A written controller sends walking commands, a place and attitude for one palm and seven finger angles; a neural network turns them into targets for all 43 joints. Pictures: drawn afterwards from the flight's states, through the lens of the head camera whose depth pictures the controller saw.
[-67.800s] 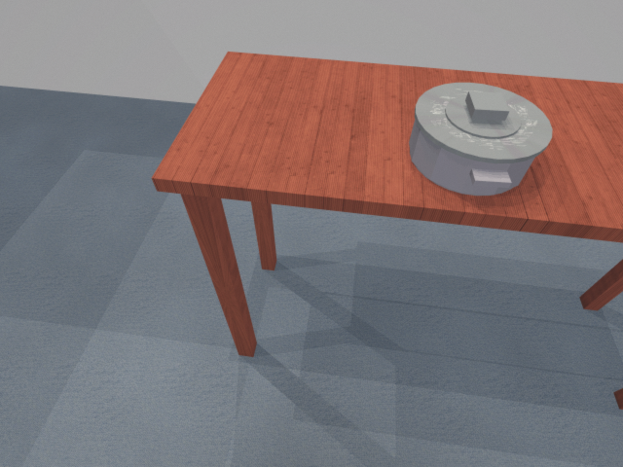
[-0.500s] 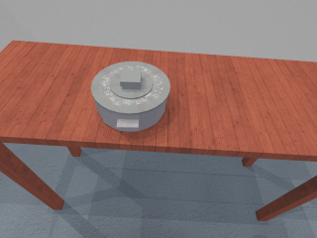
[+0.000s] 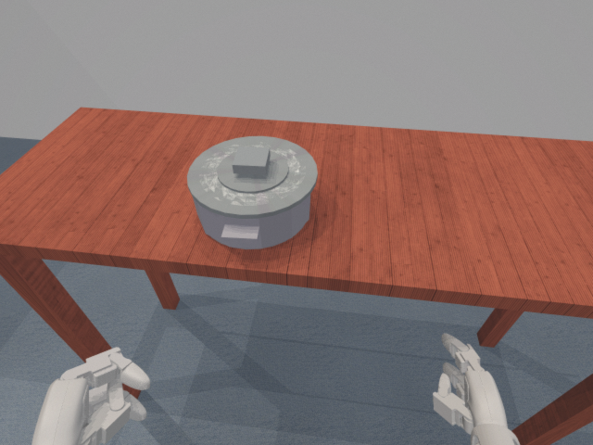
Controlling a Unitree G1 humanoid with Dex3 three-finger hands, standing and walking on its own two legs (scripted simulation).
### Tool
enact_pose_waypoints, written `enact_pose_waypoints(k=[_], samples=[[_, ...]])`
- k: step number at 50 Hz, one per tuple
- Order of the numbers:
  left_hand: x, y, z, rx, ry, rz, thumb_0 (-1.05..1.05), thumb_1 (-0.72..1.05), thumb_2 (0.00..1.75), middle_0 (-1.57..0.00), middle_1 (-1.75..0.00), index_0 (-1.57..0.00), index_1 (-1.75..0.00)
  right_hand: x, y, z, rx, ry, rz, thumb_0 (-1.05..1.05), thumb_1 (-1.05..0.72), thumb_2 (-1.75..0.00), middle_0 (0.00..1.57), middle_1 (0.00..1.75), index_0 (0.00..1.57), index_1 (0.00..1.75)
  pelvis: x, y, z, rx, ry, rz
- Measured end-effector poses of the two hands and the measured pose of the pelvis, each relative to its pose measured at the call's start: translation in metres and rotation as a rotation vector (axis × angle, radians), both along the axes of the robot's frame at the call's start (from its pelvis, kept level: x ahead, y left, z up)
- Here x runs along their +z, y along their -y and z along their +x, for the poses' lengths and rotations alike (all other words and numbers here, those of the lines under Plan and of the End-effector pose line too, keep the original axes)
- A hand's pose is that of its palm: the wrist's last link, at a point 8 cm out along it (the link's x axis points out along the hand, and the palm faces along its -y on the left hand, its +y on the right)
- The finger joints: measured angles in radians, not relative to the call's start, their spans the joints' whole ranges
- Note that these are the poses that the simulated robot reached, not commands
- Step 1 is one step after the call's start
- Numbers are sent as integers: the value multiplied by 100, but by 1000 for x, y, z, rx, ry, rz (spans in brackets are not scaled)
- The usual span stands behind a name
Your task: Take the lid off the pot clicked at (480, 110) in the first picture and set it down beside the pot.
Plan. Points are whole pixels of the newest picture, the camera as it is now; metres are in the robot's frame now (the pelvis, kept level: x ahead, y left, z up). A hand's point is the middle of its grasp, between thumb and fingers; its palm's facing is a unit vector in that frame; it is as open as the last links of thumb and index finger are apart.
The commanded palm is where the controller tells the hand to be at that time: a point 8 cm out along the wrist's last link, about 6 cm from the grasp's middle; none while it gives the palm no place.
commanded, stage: lift the closed hand beside the body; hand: left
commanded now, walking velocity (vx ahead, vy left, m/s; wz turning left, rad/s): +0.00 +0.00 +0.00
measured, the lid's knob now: (251, 160) +0.49 +0.14 +0.15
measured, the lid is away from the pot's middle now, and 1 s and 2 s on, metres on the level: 0.00 0.00 0.00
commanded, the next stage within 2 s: raise the hand higher, near the body in 0.06 s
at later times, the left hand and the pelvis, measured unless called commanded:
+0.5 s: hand (115, 337) +0.18 +0.23 +0.12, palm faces +0.29 -0.84 -0.46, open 3.1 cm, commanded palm +0.12 +0.27 +0.16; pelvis +0.03 +0.00 +0.00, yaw -2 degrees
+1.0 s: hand (103, 277) +0.21 +0.23 +0.19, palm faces +0.37 -0.83 -0.42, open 3.1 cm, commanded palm +0.16 +0.27 +0.21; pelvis +0.03 +0.00 +0.00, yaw -2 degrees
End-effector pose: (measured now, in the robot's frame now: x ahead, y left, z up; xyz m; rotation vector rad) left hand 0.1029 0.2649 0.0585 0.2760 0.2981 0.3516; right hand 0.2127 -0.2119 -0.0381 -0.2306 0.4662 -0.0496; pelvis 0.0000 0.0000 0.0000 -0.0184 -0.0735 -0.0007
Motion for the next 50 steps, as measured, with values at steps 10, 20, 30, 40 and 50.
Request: enact_pose_waypoints(k=[10, 20, 30, 40, 50], samples=[[52, 2, 24, -60, 135, 135, 1, 90, 90, -126, -146, -126, -146, -29, 4, -21, -64, -113, 50, 1, -90, -90, 21, 30, 20, 30, 1, 7, 15, -18, 9, 9], [75, 0, 37, -93, 155, 216, 1, 89, 90, -129, -149, -130, -149, -34, 14, -11, -114, -132, 51, 2, -90, -90, 21, 30, 20, 30, 1, 6, 28, -34, -8, 16], [97, -2, 51, -99, 255, 244, 1, 89, 90, -130, -150, -130, -150, -17, 9, 20, -94, -59, 45, 2, -90, -90, 20, 30, 20, 30, 1, 2, 36, -35, -15, 19], [122, -4, 62, -114, 384, 278, 1, 89, 90, -130, -150, -131, -150, -14, -8, 28, -44, -47, 61, 1, -90, -90, 20, 30, 20, 30, 0, -1, 36, -34, -10, 18], [149, -3, 68, -140, 515, 319, 1, 89, 90, -130, -150, -131, -150, -26, -12, 8, -39, -107, 67, 1, -90, -90, 21, 30, 20, 30, 0, -4, 30, -36, -1, 16]])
